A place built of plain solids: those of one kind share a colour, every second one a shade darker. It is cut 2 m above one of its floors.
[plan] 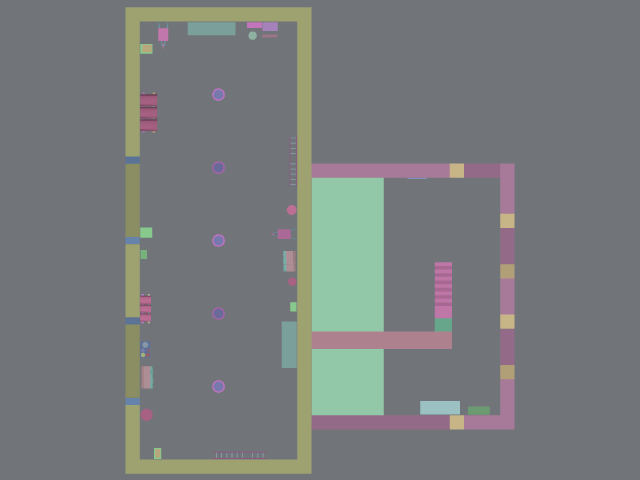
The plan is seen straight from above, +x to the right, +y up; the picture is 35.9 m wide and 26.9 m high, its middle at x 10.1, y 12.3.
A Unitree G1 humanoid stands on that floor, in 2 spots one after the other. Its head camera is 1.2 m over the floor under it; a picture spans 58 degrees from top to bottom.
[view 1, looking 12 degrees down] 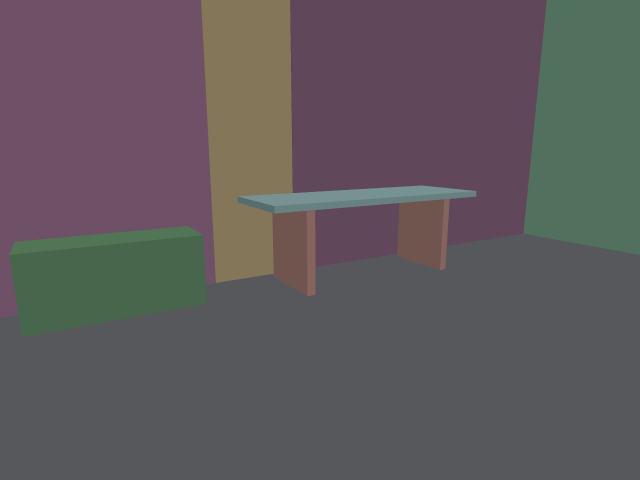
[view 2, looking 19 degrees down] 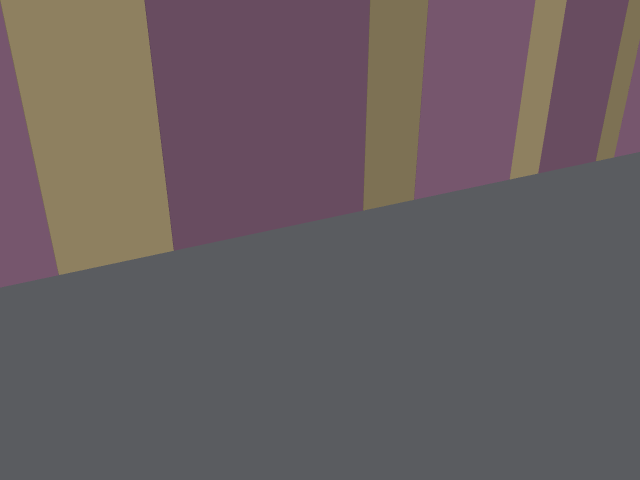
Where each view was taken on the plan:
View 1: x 19.30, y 6.20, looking -121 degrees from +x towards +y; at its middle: wall_vestibule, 4.43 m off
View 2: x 16.93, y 13.98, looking -37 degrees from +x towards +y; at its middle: ground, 3.69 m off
